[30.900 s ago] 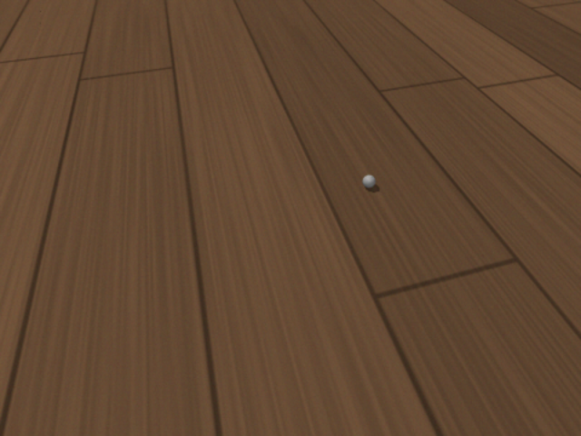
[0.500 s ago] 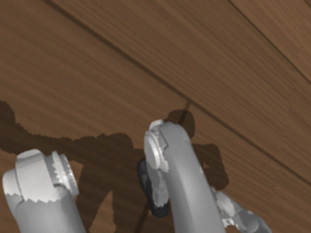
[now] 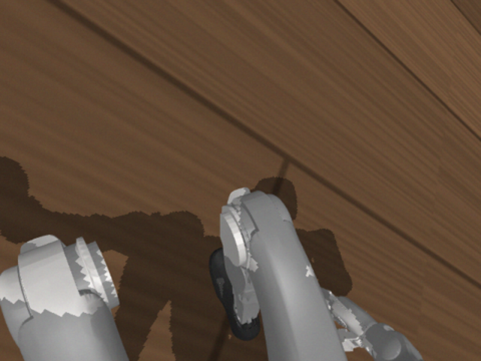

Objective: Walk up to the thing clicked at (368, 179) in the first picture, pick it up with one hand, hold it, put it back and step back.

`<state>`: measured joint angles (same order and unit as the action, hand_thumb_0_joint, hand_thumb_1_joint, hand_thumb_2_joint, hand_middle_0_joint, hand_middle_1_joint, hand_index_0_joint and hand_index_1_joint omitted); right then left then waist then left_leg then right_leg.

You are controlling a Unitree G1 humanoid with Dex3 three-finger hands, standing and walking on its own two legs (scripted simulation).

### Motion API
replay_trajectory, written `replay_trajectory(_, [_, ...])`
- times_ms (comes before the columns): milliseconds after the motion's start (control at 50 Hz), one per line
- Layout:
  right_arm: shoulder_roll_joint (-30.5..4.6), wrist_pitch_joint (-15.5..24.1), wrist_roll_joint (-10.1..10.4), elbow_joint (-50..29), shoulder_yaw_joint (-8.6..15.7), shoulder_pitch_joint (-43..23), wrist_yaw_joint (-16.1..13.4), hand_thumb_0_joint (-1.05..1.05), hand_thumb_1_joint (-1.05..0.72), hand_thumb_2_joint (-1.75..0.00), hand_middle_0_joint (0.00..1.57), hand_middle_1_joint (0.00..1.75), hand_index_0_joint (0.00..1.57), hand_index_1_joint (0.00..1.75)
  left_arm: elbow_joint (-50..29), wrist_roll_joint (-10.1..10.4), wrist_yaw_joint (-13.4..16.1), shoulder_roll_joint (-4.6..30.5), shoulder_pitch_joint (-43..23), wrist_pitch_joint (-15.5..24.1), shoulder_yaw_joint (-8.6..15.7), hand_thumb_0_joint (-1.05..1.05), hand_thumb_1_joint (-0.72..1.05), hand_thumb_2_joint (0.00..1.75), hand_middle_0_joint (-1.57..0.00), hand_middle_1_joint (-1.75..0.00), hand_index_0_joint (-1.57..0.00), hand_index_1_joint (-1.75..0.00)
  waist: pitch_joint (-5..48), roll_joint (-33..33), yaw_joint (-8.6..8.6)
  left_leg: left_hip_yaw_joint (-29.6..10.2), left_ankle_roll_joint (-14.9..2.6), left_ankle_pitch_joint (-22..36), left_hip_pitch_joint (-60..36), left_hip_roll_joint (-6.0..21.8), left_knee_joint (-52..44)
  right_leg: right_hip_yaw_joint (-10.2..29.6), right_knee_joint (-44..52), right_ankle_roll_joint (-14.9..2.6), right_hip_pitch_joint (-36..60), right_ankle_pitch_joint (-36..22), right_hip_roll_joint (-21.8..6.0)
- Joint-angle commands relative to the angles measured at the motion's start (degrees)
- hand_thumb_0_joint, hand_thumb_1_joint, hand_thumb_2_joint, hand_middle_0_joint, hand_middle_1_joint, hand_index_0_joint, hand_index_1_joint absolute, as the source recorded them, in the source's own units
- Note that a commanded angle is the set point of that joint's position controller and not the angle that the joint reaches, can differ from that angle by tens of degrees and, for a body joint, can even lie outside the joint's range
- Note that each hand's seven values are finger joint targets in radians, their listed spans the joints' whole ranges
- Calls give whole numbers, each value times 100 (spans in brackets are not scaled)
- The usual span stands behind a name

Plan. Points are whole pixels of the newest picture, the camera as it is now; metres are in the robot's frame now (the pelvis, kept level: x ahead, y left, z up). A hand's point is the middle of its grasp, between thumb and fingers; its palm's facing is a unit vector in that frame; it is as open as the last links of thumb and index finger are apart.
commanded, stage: settle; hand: left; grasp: from above
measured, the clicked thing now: out of the picture +0.41 +0.37 -0.26
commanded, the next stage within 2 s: lift in 1.02 s
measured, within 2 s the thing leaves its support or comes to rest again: leaves its support in 0.34 s
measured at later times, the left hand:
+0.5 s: hand out of the picture +0.40 +0.38 -0.19, palm faces -0.36 -0.18 -0.92, open 8.2 cm
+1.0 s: hand out of the picture +0.39 +0.38 -0.11, palm faces -0.42 -0.13 -0.90, open 8.2 cm
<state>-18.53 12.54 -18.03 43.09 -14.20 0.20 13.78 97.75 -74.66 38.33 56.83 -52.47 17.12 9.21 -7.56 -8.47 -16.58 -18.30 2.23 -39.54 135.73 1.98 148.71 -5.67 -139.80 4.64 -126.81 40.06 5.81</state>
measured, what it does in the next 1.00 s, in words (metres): stands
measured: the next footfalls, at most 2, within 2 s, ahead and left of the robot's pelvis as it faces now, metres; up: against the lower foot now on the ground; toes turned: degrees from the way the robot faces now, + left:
none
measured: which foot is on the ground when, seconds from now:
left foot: down 0.00-1.00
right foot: down 0.00-1.00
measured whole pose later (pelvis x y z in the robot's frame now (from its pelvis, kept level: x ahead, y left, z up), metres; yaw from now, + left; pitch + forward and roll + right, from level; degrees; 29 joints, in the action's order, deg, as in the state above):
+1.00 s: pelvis -0.01 -0.01 +0.04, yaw +5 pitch +30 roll -10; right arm -17.1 2.3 -8.3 40.2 -5.1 5.8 10.8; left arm 74.1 -69.5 16.7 47.0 -48.2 15.4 7.6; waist 0.8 -1.0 -10.5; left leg -12.8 2.2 -36.1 133.6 1.3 138.8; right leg -2.8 -134.0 4.3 -125.7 39.2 2.2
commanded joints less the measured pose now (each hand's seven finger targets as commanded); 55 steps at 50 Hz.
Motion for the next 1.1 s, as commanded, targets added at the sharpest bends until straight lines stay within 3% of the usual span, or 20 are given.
replay_trajectory(0, [-1887, 98, 61, -88, 497, 812, -23, 0, -89, -90, 20, 30, 20, 30, -451, 191, 103, 1510, -1214, -133, 53, 0, 79, 45, -104, -55, -108, -50, 3355, 2749, -134, 893, -205, 851, -2840, 141, -1479, -1002, 1132, -487, 1376, -1285, 76])
replay_trajectory(40, [-1910, 105, 51, -116, 488, 841, -10, 0, -89, -90, 20, 30, 20, 30, -399, 260, 53, 1524, -1107, -140, 106, 0, 80, 44, -105, -54, -109, -49, 3372, 2627, -119, 900, -223, 817, -2743, 133, -1501, -1018, 1204, -472, 1461, -1252, 78])
replay_trajectory(80, [-1902, 135, 52, -138, 465, 906, -9, 0, -91, -90, 20, 30, 20, 30, -568, 287, -44, 1506, -1284, -117, 16, 0, 70, 47, -101, -59, -107, -53, 3361, 2686, -181, 922, -236, 828, -2761, 119, -1474, -997, 1200, -463, 1458, -1282, 73])
replay_trajectory(120, [-1878, 137, 80, -119, 492, 853, -29, 0, -91, -90, 20, 30, 20, 30, -589, 315, -118, 1582, -1118, -122, 123, 0, 69, 46, -100, -59, -106, -53, 3477, 2764, -50, 918, -212, 877, -2829, 128, -1517, -995, 1204, -487, 1542, -1300, 87])
replay_trajectory(200, [-1882, 95, 110, -106, 538, 942, -30, 0, -91, -90, 20, 30, 20, 30, -772, 350, -316, 1682, -1085, -108, 184, 0, 73, 52, -105, -60, -110, -55, 3554, 2946, -76, 931, -191, 916, -2965, 126, -1538, -1003, 1137, -494, 1566, -1331, 43])
replay_trajectory(260, [-1788, 10, 170, -171, 592, 936, -53, 0, -91, -90, 20, 30, 20, 30, -1581, 465, -380, 1734, -1120, -62, 377, 0, 75, 50, -107, -57, -112, -52, 4054, 3168, 170, 1009, -179, 1179, -3129, 99, -1598, -931, 1229, -508, 1845, -1576, 50])
replay_trajectory(320, [-1761, -39, 204, -144, 681, 966, -26, 0, -91, -90, 20, 30, 20, 30, -1754, 469, -475, 1547, -890, -66, 327, 0, 74, 53, -107, -58, -111, -54, 4107, 3262, 155, 1037, -172, 1306, -3210, 112, -1598, -922, 1208, -517, 1781, -1685, 38])
replay_trajectory(360, [-1753, -117, 271, -157, 801, 1039, -26, 0, -90, -90, 20, 30, 20, 30, -2198, 501, -517, 1609, -840, -97, 519, 0, 77, 53, -108, -58, -112, -54, 4425, 3472, 303, 1066, -149, 1491, -3358, 89, -1680, -900, 1206, -540, 1840, -1814, 14])
replay_trajectory(420, [-1654, -213, 355, -153, 932, 1107, 3, 0, -91, -90, 20, 30, 20, 30, -2393, 555, -694, 1207, -789, -192, 350, 0, 80, 57, -112, -59, -115, -56, 4454, 3448, 298, 1095, -156, 1419, -3355, 74, -1800, -866, 1271, -568, 1665, -1724, -13])
replay_trajectory(480, [-1611, -320, 475, -186, 1084, 1214, 13, 0, -91, -90, 20, 30, 20, 30, -2827, 607, -882, 1039, -861, -300, 282, 0, 84, 55, -113, -59, -117, -55, 4616, 3515, 405, 1128, -156, 1451, -3439, 48, -1928, -814, 1326, -589, 1565, -1723, -59])
replay_trajectory(540, [-1540, -407, 624, -178, 1220, 1291, 9, 0, -91, -90, 20, 30, 20, 30, -2652, 654, -1158, 582, -909, -405, -50, 0, 83, 57, -114, -60, -117, -57, 4230, 3133, 322, 1161, -209, 1085, -3162, 36, -2009, -726, 1507, -583, 1347, -1452, -84])
replay_trajectory(580, [-1536, -489, 712, -245, 1273, 1315, -21, 0, -91, -90, 20, 30, 20, 30, -2664, 690, -1321, 684, -820, -449, 22, 0, 83, 57, -113, -61, -117, -57, 4315, 2868, 431, 1185, -250, 985, -3049, 9, -2050, -668, 1599, -568, 1426, -1357, -105])
replay_trajectory(620, [-1482, -569, 772, -262, 1309, 1348, -34, 0, -91, -90, 20, 30, 20, 30, -2753, 734, -1522, 442, -904, -445, -162, 0, 83, 58, -113, -63, -117, -59, 4309, 2769, 435, 1179, -252, 930, -3076, -9, -2140, -650, 1631, -574, 1390, -1293, -124])
replay_trajectory(760, [-1385, -787, 935, -375, 1350, 1408, -156, 0, -92, -91, 20, 30, 20, 30, -3017, 722, -1874, 572, -1162, -302, -81, 0, 79, 59, -112, -64, -116, -61, 4449, 2482, 505, 1259, -303, 830, -3068, -65, -2241, -531, 1792, -587, 1543, -1140, -158])
replay_trajectory(920, [-1304, -984, 993, -461, 1374, 1502, -357, 0, -92, -90, 20, 30, 20, 30, -3332, 621, -1958, 801, -1327, -185, 123, 0, 77, 59, -109, -64, -113, -60, 4603, 2540, 573, 1409, -321, 764, -3187, -113, -2383, -409, 2020, -618, 1599, -942, -207])
replay_trajectory(1080, [-1251, -1088, 1048, -424, 1441, 1708, -516, 0, -91, -90, 20, 30, 20, 30, -3444, 647, -2070, 734, -1307, -239, 95, 0, 81, 67, -113, -66, -116, -64, 4832, 2516, 603, 1453, -333, 807, -3420, -108, -2587, -390, 2182, -616, 1705, -1021, -242])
